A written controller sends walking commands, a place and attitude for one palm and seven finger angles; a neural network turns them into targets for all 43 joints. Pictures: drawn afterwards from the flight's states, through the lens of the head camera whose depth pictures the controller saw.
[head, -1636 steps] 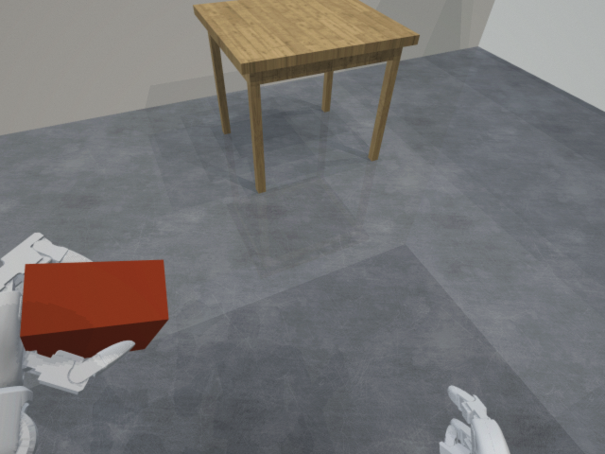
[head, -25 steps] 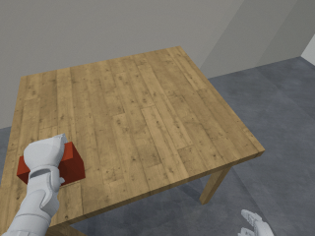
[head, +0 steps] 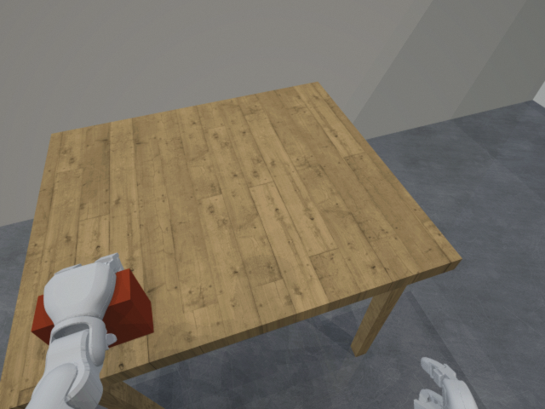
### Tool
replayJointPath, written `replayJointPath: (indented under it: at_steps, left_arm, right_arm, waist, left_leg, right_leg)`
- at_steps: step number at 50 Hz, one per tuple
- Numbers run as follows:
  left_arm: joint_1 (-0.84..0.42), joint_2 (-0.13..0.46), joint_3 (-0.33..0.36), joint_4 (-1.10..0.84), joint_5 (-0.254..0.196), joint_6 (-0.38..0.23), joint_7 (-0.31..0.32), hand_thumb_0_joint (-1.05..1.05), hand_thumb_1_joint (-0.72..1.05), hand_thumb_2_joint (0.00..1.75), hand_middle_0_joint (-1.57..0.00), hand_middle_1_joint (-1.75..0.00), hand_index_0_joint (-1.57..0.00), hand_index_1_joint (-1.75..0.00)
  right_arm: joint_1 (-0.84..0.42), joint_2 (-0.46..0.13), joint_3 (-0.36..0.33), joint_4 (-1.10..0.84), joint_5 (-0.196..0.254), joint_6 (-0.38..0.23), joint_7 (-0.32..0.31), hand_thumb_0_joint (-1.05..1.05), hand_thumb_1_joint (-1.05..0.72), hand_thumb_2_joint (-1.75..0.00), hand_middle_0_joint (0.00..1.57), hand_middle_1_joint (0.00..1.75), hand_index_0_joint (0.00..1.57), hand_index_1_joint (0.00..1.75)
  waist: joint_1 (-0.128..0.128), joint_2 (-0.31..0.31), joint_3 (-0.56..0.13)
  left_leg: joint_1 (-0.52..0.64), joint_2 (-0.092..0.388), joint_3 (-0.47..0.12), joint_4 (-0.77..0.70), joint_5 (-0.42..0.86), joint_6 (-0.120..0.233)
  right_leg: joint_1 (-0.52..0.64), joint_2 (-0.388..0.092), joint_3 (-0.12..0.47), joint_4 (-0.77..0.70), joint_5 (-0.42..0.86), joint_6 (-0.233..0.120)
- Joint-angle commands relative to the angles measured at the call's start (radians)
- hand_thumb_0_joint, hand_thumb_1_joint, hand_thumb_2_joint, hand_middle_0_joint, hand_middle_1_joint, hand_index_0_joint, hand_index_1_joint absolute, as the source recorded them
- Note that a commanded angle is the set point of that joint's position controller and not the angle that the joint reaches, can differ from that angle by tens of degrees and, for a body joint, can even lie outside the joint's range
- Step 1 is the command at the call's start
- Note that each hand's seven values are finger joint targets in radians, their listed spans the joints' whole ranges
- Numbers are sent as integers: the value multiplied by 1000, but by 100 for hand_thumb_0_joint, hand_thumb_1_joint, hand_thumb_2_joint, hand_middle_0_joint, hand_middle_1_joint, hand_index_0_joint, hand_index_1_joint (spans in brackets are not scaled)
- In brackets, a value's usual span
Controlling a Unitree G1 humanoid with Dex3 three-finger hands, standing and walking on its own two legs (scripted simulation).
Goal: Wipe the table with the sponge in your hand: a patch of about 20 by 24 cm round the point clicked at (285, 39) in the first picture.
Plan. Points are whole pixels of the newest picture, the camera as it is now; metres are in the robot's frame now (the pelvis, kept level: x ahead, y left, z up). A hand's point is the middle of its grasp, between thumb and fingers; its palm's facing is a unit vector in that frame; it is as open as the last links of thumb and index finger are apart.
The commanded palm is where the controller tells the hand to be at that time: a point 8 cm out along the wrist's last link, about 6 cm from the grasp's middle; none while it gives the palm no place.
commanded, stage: lift the sponge slowly off the table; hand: left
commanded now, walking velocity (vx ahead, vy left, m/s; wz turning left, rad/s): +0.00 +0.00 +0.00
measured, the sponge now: (103, 320) +0.24 +0.31 -0.04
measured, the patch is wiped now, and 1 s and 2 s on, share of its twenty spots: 1.00 1.00 1.00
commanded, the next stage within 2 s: none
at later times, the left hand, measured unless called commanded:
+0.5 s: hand (100, 314) +0.24 +0.29 +0.00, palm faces -0.10 -0.07 -0.99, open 10.2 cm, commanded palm +0.22 +0.28 +0.06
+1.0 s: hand (93, 313) +0.23 +0.28 +0.03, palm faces -0.07 -0.09 -0.99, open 10.2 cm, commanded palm +0.21 +0.28 +0.10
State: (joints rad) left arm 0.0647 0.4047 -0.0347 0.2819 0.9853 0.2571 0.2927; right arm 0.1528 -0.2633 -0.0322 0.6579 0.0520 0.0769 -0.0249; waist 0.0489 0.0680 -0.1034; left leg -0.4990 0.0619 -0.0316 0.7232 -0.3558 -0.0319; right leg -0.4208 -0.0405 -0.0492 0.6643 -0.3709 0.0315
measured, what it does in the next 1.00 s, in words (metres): stands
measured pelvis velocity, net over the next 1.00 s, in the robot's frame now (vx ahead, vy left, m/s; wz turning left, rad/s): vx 0.00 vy -0.01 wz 0.01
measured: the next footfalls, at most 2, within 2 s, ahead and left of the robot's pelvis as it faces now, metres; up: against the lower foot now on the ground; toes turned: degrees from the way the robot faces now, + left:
none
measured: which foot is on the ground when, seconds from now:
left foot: down 0.00-1.00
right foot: down 0.00-1.00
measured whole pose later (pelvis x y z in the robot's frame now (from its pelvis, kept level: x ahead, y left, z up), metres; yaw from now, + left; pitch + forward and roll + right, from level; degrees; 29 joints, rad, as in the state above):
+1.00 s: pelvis +0.00 -0.01 +0.01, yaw +1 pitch +1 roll -1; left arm 0.09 0.42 -0.07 0.17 0.95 0.25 0.18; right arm 0.08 -0.24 -0.01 0.69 0.04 0.04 -0.06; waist 0.09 0.08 -0.03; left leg -0.31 0.06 -0.04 0.58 -0.29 -0.04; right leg -0.24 -0.04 -0.06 0.54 -0.32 0.02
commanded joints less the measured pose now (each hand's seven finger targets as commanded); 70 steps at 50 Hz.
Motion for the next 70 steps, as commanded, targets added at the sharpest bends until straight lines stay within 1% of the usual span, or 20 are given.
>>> replayJointPath:
  at_steps: [1,9,12,14,22,24,28,29,37,44,47,49,52,54,56,59,62,64,65,70]
  left_arm:
    - [-25,80,-9,-49,-14,11,-31,0,10,130,-120,-160,-120,-160]
    - [-136,133,29,-90,-9,14,-33,0,10,130,-120,-160,-120,-160]
    - [-100,123,14,-104,-11,6,-39,0,10,130,-120,-160,-120,-160]
    - [-113,176,69,-117,-16,0,-38,0,10,130,-120,-160,-120,-160]
    - [-83,150,43,-218,-13,-21,-28,0,10,130,-120,-160,-120,-160]
    - [-108,193,91,-250,-19,-24,-20,0,10,130,-120,-160,-120,-160]
    - [-85,178,72,-288,-12,-26,-11,0,10,130,-120,-160,-120,-160]
    - [-84,215,117,-315,-18,-28,-6,0,10,130,-120,-160,-120,-160]
    - [-158,227,96,-347,8,-13,-15,0,10,130,-120,-160,-120,-160]
    - [-177,225,98,-352,-12,-18,-47,0,10,130,-120,-160,-120,-160]
    - [-173,219,83,-284,-18,-2,-74,0,10,130,-120,-160,-120,-160]
    - [-209,258,116,-291,-19,1,-84,0,10,130,-120,-160,-120,-160]
    - [-197,242,94,-312,-15,-12,-101,0,10,130,-120,-160,-120,-160]
    - [-188,295,150,-350,-18,-26,-99,0,10,130,-120,-160,-120,-160]
    - [-185,264,121,-370,-16,-41,-100,0,10,130,-120,-160,-120,-160]
    - [-146,308,181,-360,-29,-41,-100,0,10,130,-120,-160,-120,-160]
    - [-171,267,135,-358,-31,-33,-105,0,10,130,-120,-160,-120,-160]
    - [-190,321,186,-363,-40,-30,-106,0,10,130,-120,-160,-120,-160]
    - [-198,282,141,-370,-40,-30,-111,0,10,130,-120,-160,-120,-160]
    - [-216,277,124,-416,-40,-41,-128,0,10,130,-120,-160,-120,-160]
  right_arm:
    - [-114,-122,-32,-157,-3,-49,-11,0,-90,-90,20,30,20,30]
    - [-136,-119,-29,-147,-3,-49,-24,0,-90,-90,20,30,20,30]
    - [-128,-115,-28,-152,-5,-55,-22,0,-90,-90,20,30,20,30]
    - [-140,-118,-27,-147,-5,-53,-27,0,-90,-90,20,30,20,30]
    - [-143,-106,-31,-152,-11,-67,-18,0,-90,-90,20,30,20,30]
    - [-162,-108,-30,-147,-11,-68,-23,0,-90,-90,20,30,20,30]
    - [-154,-105,-36,-145,-16,-76,-20,0,-90,-90,20,30,20,30]
    - [-168,-106,-36,-146,-16,-77,-25,0,-90,-90,20,30,20,30]
    - [-188,-99,-26,-132,-19,-81,-32,0,-90,-90,20,30,20,30]
    - [-216,-97,-18,-128,-16,-89,-41,0,-90,-90,20,30,20,30]
    - [-216,-102,-13,-124,-13,-86,-42,0,-90,-90,20,30,20,30]
    - [-234,-107,-9,-119,-12,-83,-47,0,-90,-90,20,30,20,30]
    - [-231,-101,-8,-130,-13,-89,-46,0,-90,-90,20,30,20,30]
    - [-234,-106,-11,-130,-16,-92,-48,0,-90,-90,20,30,20,30]
    - [-221,-98,-13,-134,-16,-100,-45,0,-90,-90,20,30,20,30]
    - [-228,-107,-15,-127,-17,-97,-47,0,-90,-90,20,30,20,30]
    - [-230,-105,-14,-129,-12,-100,-47,0,-90,-90,20,30,20,30]
    - [-245,-111,-12,-124,-10,-99,-51,0,-90,-90,20,30,20,30]
    - [-238,-107,-12,-131,-9,-101,-53,0,-90,-90,20,30,20,30]
    - [-239,-106,-10,-132,-12,-116,-53,0,-90,-90,20,30,20,30]
  waist:
    - [1,-99,-114]
    - [4,-85,-137]
    - [6,-65,-143]
    - [14,-72,-149]
    - [9,-24,-145]
    - [17,-20,-144]
    - [20,-22,-168]
    - [29,-26,-174]
    - [25,26,-139]
    - [33,1,-135]
    - [30,-47,-83]
    - [37,-34,-83]
    - [43,-15,-111]
    - [52,12,-134]
    - [44,17,-141]
    - [53,-26,-112]
    - [44,-10,-88]
    - [51,-21,-79]
    - [43,9,-78]
    - [47,28,-117]
  left_leg:
    - [106,-86,28,-93,200,69]
    - [139,-84,17,-110,195,70]
    - [151,-85,25,-109,210,72]
    - [155,-85,19,-117,221,70]
    - [207,-82,23,-124,288,71]
    - [219,-81,17,-136,294,70]
    - [251,-79,28,-133,335,71]
    - [255,-81,24,-138,342,69]
    - [287,-85,28,-164,328,71]
    - [316,-89,21,-198,313,70]
    - [291,-89,28,-212,276,71]
    - [303,-93,26,-227,266,71]
    - [317,-96,31,-231,289,73]
    - [335,-95,27,-237,309,71]
    - [349,-95,32,-228,336,74]
    - [345,-94,30,-234,332,71]
    - [341,-90,38,-246,315,72]
    - [347,-92,27,-257,305,70]
    - [340,-93,36,-259,294,73]
    - [377,-93,25,-271,330,75]
  right_leg:
    - [26,87,-41,-97,248,-80]
    - [37,89,-26,-108,209,-84]
    - [55,85,-32,-108,241,-83]
    - [73,86,-19,-117,253,-83]
    - [99,84,-31,-121,324,-84]
    - [109,88,-23,-131,321,-86]
    - [134,79,-29,-128,386,-83]
    - [150,84,-19,-133,392,-85]
    - [151,78,-24,-160,341,-87]
    - [183,83,-11,-199,308,-86]
    - [178,75,-14,-220,290,-79]
    - [192,77,-1,-236,266,-81]
    - [218,71,-11,-237,299,-80]
    - [244,76,2,-238,316,-85]
    - [245,71,-5,-237,357,-83]
    - [257,72,12,-251,374,-82]
    - [239,68,-2,-260,337,-78]
    - [250,71,11,-273,311,-80]
    - [242,70,-3,-269,293,-77]
    - [268,74,-14,-274,302,-83]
